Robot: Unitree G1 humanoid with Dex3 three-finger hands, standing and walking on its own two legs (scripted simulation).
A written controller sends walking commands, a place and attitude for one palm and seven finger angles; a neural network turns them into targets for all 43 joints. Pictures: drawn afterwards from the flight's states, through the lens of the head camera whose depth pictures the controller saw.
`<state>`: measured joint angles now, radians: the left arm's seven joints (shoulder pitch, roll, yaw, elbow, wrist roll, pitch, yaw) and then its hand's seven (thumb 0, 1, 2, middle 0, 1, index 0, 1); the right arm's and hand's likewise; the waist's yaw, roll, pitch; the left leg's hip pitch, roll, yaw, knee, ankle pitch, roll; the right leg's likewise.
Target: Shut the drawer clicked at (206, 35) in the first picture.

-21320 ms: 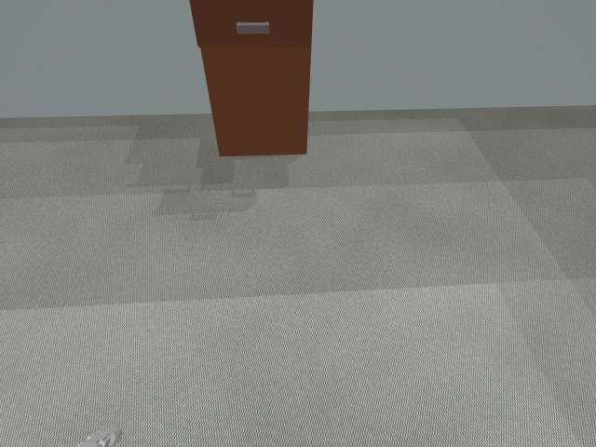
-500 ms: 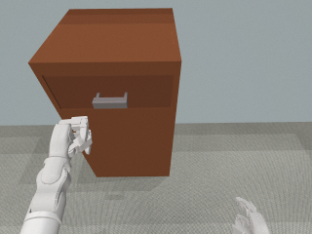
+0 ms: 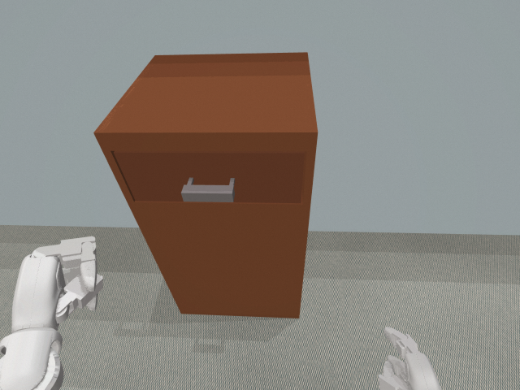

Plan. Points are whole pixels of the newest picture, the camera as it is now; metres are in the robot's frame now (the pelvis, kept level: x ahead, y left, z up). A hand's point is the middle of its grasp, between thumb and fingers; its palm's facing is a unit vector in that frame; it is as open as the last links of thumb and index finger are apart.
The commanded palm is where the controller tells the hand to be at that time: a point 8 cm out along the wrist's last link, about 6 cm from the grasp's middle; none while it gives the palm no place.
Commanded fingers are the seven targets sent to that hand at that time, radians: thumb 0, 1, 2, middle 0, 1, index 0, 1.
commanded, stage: draw the hand back to the body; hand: left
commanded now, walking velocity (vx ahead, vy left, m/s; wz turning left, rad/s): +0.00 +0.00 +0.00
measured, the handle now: (210, 187) +0.55 +0.19 -0.02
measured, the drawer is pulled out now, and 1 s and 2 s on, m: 0.00 0.00 0.00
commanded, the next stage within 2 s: step back with the hand held close in 0.30 s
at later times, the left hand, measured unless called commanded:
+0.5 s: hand (65, 294) +0.17 +0.24 +0.16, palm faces +0.41 -0.81 -0.41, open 3.2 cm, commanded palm +0.12 +0.28 +0.17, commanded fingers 0.00 0.90 0.90 -1.40 -1.60 -1.40 -1.60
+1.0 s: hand (24, 336) +0.13 +0.26 +0.15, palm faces +0.35 -0.79 -0.51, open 3.2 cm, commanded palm +0.07 +0.30 +0.17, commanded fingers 0.00 0.90 0.90 -1.40 -1.60 -1.40 -1.60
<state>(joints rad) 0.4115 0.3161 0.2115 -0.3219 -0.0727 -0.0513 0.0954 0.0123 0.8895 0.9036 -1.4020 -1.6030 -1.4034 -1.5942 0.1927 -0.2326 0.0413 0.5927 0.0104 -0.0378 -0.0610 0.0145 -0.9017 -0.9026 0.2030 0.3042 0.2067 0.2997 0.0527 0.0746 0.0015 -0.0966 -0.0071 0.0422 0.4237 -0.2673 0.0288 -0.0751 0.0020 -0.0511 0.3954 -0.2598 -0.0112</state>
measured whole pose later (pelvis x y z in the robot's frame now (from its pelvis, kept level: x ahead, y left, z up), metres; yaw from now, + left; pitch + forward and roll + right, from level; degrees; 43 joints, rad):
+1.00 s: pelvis -0.06 +0.02 -0.01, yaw -1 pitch +0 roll -1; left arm 0.62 0.39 0.38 -0.55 -0.04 -0.19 0.13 0.01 0.88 0.90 -1.40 -1.60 -1.41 -1.59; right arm 0.17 -0.22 -0.01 0.53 0.01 -0.02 -0.08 0.01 -0.90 -0.90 0.20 0.30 0.21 0.30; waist 0.02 0.03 0.03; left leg -0.32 -0.03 0.07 0.52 -0.21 0.07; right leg -0.30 -0.02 -0.03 0.50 -0.20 0.02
